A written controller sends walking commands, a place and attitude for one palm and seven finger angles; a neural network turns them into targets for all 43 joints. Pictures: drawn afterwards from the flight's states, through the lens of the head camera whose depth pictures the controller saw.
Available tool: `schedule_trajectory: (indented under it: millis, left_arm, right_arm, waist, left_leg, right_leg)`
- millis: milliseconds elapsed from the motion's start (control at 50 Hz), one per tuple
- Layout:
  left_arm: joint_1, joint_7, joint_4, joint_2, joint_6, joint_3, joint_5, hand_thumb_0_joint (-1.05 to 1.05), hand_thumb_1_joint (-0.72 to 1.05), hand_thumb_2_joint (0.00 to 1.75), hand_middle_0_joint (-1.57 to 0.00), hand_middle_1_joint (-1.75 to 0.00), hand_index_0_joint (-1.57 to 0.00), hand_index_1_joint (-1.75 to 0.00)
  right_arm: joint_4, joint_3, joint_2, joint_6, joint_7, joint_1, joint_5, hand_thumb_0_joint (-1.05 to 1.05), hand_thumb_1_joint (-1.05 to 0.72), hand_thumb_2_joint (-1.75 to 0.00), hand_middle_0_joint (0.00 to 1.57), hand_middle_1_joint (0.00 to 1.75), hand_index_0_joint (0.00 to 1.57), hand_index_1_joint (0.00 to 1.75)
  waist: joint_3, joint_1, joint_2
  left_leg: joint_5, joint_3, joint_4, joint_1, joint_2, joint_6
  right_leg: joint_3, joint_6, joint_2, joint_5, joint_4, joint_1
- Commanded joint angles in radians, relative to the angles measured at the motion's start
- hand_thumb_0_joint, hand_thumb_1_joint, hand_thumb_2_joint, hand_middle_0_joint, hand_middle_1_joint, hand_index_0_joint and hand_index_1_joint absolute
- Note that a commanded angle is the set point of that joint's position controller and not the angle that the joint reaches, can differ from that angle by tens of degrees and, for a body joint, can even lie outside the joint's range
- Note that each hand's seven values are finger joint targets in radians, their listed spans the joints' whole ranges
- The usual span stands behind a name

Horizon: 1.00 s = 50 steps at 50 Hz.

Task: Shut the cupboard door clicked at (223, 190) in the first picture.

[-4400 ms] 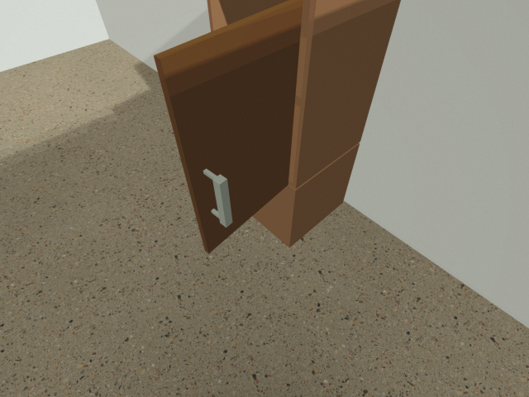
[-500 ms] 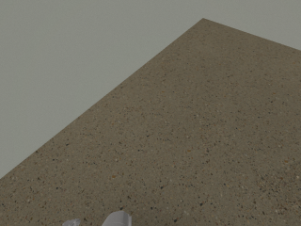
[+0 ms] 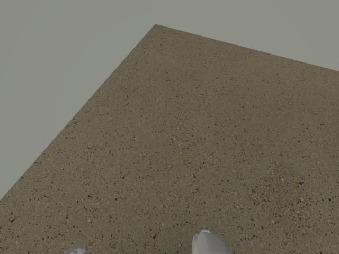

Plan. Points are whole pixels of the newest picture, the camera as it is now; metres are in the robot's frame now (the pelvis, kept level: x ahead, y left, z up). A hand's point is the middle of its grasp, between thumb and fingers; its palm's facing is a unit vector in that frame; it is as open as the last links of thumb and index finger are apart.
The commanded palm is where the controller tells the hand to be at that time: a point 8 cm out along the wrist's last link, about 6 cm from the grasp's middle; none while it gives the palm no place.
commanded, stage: walk around to get in front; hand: left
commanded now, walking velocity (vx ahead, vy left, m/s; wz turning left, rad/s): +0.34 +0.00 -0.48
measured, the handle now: out of the picture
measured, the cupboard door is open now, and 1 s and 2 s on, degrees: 95 95 95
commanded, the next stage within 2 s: walk to a spot facing it in 0.74 s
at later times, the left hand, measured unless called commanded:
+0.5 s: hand (135, 202) +0.28 +0.11 -0.17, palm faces -0.11 -0.97 -0.21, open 7.2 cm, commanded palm none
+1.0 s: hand (154, 136) +0.52 +0.08 -0.17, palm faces -0.22 -0.96 -0.19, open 7.3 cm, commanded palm none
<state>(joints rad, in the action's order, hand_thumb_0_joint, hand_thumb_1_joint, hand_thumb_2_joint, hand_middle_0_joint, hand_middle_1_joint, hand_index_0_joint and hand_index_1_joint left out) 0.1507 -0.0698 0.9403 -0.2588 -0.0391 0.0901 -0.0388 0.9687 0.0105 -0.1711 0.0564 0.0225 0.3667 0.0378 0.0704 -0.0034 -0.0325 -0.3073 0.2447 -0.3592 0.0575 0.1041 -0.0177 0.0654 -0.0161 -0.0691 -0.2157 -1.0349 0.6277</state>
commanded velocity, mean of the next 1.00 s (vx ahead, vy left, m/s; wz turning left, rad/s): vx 0.29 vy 0.00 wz -0.07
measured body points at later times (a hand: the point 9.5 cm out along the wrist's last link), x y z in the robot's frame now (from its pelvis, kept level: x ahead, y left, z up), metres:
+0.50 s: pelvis +0.20 -0.07 +0.00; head +0.22 -0.08 +0.45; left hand +0.28 +0.16 -0.15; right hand +0.24 -0.31 -0.15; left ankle +0.32 +0.07 -0.69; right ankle +0.16 -0.12 -0.75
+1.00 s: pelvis +0.41 -0.09 +0.00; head +0.44 -0.09 +0.44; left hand +0.53 +0.13 -0.16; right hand +0.33 -0.31 -0.16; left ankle +0.41 +0.03 -0.75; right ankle +0.46 -0.24 -0.71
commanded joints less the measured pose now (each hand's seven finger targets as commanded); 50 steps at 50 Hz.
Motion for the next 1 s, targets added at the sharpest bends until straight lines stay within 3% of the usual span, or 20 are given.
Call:
schedule_trajectory:
  millis: [0,80,120,140,160,180,200,240,300,400,560,620,640,660,680,720,780,820,920,980]
  left_arm:
    - [-0.195,-0.009,-0.121,0.029,0.034,-0.028,0.008,0.00,0.90,0.90,-0.20,-0.30,-0.20,-0.30]
    - [-0.103,0.004,-0.091,-0.009,0.044,-0.019,0.010,0.00,0.90,0.90,-0.20,-0.30,-0.20,-0.30]
    - [0.194,0.019,0.001,-0.085,0.063,0.007,0.006,0.00,0.90,0.90,-0.20,-0.30,-0.20,-0.30]
    - [0.342,0.036,0.035,-0.210,0.075,0.041,0.002,0.00,0.90,0.90,-0.20,-0.30,-0.20,-0.30]
    - [0.356,0.049,0.044,-0.269,0.074,0.047,0.028,0.00,0.90,0.90,-0.20,-0.30,-0.20,-0.30]
    - [0.270,0.064,0.021,-0.246,0.066,0.044,0.036,0.00,0.90,0.90,-0.20,-0.30,-0.20,-0.30]
    - [0.178,0.068,-0.002,-0.183,0.072,0.025,0.035,0.00,0.90,0.90,-0.20,-0.30,-0.20,-0.30]
    - [0.074,0.068,-0.025,-0.106,0.084,-0.003,0.032,0.00,0.90,0.90,-0.20,-0.30,-0.20,-0.30]
    - [0.031,0.070,-0.021,-0.068,0.101,-0.008,0.019,0.00,0.90,0.90,-0.20,-0.30,-0.20,-0.30]
    - [0.135,0.066,0.035,-0.039,0.125,-0.004,0.024,0.00,0.90,0.90,-0.20,-0.30,-0.20,-0.30]
    - [0.256,0.074,0.110,-0.056,0.129,-0.017,0.019,0.00,0.90,0.90,-0.20,-0.30,-0.20,-0.30]
    - [0.232,0.076,0.121,-0.062,0.129,-0.014,0.024,0.00,0.90,0.90,-0.20,-0.30,-0.20,-0.30]
    - [0.222,0.074,0.117,-0.048,0.128,-0.017,0.028,0.00,0.90,0.90,-0.20,-0.30,-0.20,-0.30]
    - [0.244,0.069,0.097,-0.006,0.128,-0.023,0.036,0.00,0.90,0.90,-0.20,-0.30,-0.20,-0.30]
    - [0.215,0.062,0.070,0.011,0.134,-0.039,0.039,0.00,0.90,0.90,-0.20,-0.30,-0.20,-0.30]
    - [0.130,0.066,0.066,-0.001,0.121,-0.024,0.018,0.00,0.90,0.90,-0.20,-0.30,-0.20,-0.30]
    - [0.174,0.046,0.086,0.044,0.080,-0.020,0.006,0.00,0.90,0.90,-0.20,-0.30,-0.20,-0.30]
    - [0.175,0.042,0.079,0.066,0.063,-0.019,0.007,0.00,0.90,0.90,-0.20,-0.30,-0.20,-0.30]
    - [0.112,0.050,0.066,0.084,0.068,-0.040,0.012,0.00,0.90,0.90,-0.20,-0.30,-0.20,-0.30]
    - [0.126,0.058,0.066,0.042,0.073,-0.034,0.013,0.00,0.90,0.90,-0.20,-0.30,-0.20,-0.30]
  right_arm:
    - [-0.002,0.045,-0.170,0.015,0.006,0.111,0.001,0.00,-0.90,-0.90,0.20,0.30,0.20,0.30]
    - [0.015,0.051,-0.202,0.008,0.002,0.096,0.000,0.00,-0.90,-0.90,0.20,0.30,0.20,0.30]
    - [-0.006,0.050,-0.213,0.010,-0.004,0.013,-0.017,0.00,-0.90,-0.90,0.20,0.30,0.20,0.30]
    - [-0.036,0.038,-0.150,0.011,-0.014,0.019,-0.037,0.00,-0.90,-0.90,0.20,0.30,0.20,0.30]
    - [-0.071,0.036,-0.135,0.011,-0.011,-0.016,-0.044,0.00,-0.90,-0.90,0.20,0.30,0.20,0.30]
    - [-0.072,0.050,-0.159,0.001,-0.009,-0.064,-0.037,0.00,-0.90,-0.90,0.20,0.30,0.20,0.30]
    - [-0.058,0.053,-0.136,0.001,-0.011,-0.071,-0.032,0.00,-0.90,-0.90,0.20,0.30,0.20,0.30]
    - [-0.016,0.049,-0.113,-0.023,-0.010,-0.040,-0.015,0.00,-0.90,-0.90,0.20,0.30,0.20,0.30]
    - [0.026,0.048,-0.076,-0.046,-0.018,0.060,-0.004,0.00,-0.90,-0.90,0.20,0.30,0.20,0.30]
    - [-0.023,0.051,-0.063,-0.033,-0.031,-0.087,-0.005,0.00,-0.90,-0.90,0.20,0.30,0.20,0.30]
    - [-0.081,0.046,-0.063,-0.001,-0.047,-0.315,-0.013,0.00,-0.90,-0.90,0.20,0.30,0.20,0.30]
    - [-0.024,0.053,-0.088,0.010,-0.032,-0.179,-0.007,0.00,-0.90,-0.90,0.20,0.30,0.20,0.30]
    - [0.019,0.064,-0.128,0.016,-0.023,-0.048,-0.002,0.00,-0.90,-0.90,0.20,0.30,0.20,0.30]
    - [0.054,0.090,-0.227,0.021,-0.013,0.103,0.014,0.00,-0.90,-0.90,0.20,0.30,0.20,0.30]
    - [0.067,0.096,-0.283,0.012,-0.008,0.192,0.007,0.00,-0.90,-0.90,0.20,0.30,0.20,0.30]
    - [0.046,0.073,-0.197,0.006,-0.004,0.066,-0.002,0.00,-0.90,-0.90,0.20,0.30,0.20,0.30]
    - [0.022,0.047,-0.112,0.021,0.001,-0.055,-0.006,0.00,-0.90,-0.90,0.20,0.30,0.20,0.30]
    - [0.030,0.044,-0.112,0.024,0.003,-0.051,-0.009,0.00,-0.90,-0.90,0.20,0.30,0.20,0.30]
    - [0.064,0.041,-0.122,0.008,0.001,-0.023,-0.013,0.00,-0.90,-0.90,0.20,0.30,0.20,0.30]
    - [0.068,0.047,-0.137,-0.009,-0.001,-0.034,-0.019,0.00,-0.90,-0.90,0.20,0.30,0.20,0.30]
  waist:
    - [0.013,-0.062,0.199]
    - [-0.033,0.001,0.178]
    - [-0.168,0.154,0.089]
    - [-0.296,0.210,-0.168]
    - [-0.348,0.183,-0.249]
    - [-0.203,0.147,-0.088]
    - [-0.118,0.101,-0.023]
    - [-0.045,0.016,-0.040]
    - [-0.051,-0.053,-0.072]
    - [-0.035,-0.010,-0.009]
    - [0.009,0.050,-0.054]
    - [-0.035,-0.032,-0.018]
    - [-0.101,-0.087,0.020]
    - [-0.213,-0.135,0.191]
    - [-0.257,-0.144,0.299]
    - [-0.098,-0.091,0.135]
    - [0.014,-0.004,0.150]
    - [-0.004,0.011,0.162]
    - [-0.005,0.006,0.142]
    - [-0.051,0.031,0.141]
  left_leg:
    - [0.475,-0.049,0.093,-0.075,0.227,0.090]
    - [0.781,-0.004,-0.071,-0.055,0.255,0.081]
    - [0.760,0.045,-0.426,0.143,0.188,0.023]
    - [0.097,0.047,-0.780,0.446,0.048,-0.022]
    - [-0.319,-0.090,-1.030,0.617,-0.044,-0.036]
    - [-0.234,-0.217,-1.064,0.658,0.013,-0.017]
    - [-0.101,-0.233,-1.019,0.637,0.061,-0.017]
    - [-0.023,-0.236,-0.918,0.509,0.088,-0.032]
    - [0.035,-0.215,-0.772,0.434,0.075,-0.041]
    - [0.129,-0.214,-0.581,0.545,0.063,-0.051]
    - [0.077,-0.167,-0.292,0.523,-0.001,-0.020]
    - [0.122,-0.108,-0.146,0.245,-0.068,0.009]
    - [0.175,-0.153,-0.108,-0.007,-0.039,0.040]
    - [0.180,-0.463,-0.088,-0.259,0.202,0.141]
    - [0.228,-0.686,0.026,-0.322,0.401,0.240]
    - [0.136,-0.590,0.098,-0.073,0.360,0.220]
    - [0.080,-0.337,0.170,0.147,0.265,0.129]
    - [0.220,-0.227,0.167,0.165,0.227,0.131]
    - [0.428,-0.182,0.085,0.231,0.156,0.156]
    - [0.366,-0.211,-0.024,0.254,0.111,0.110]
  right_leg:
    - [0.061,0.019,0.004,0.022,0.242,0.029]
    - [0.107,0.080,0.073,-0.057,0.356,-0.227]
    - [0.080,0.124,0.083,0.009,0.455,-0.678]
    - [-0.312,0.217,-0.193,-0.038,0.553,-0.951]
    - [-0.652,0.284,-0.357,0.089,0.711,-0.978]
    - [-0.601,0.294,-0.360,0.041,0.756,-0.842]
    - [-0.464,0.261,-0.311,0.048,0.768,-0.679]
    - [-0.313,0.212,-0.228,0.087,0.808,-0.424]
    - [-0.188,0.200,-0.149,0.058,0.840,-0.327]
    - [-0.226,0.231,-0.144,0.065,0.862,-0.462]
    - [-0.237,0.215,-0.177,0.369,0.780,-0.655]
    - [-0.167,0.169,-0.128,0.573,0.589,-0.581]
    - [-0.128,0.130,-0.083,0.554,0.406,-0.436]
    - [-0.047,0.078,0.024,0.255,0.136,-0.190]
    - [-0.021,0.061,0.100,-0.298,-0.156,-0.046]
    - [-0.096,0.061,0.009,-0.238,-0.288,0.029]
    - [-0.091,0.036,-0.038,-0.096,-0.212,-0.034]
    - [-0.064,0.024,-0.041,-0.069,-0.096,-0.073]
    - [0.046,-0.006,-0.004,0.024,0.313,-0.289]
    - [0.074,-0.014,0.032,0.109,0.477,-0.443]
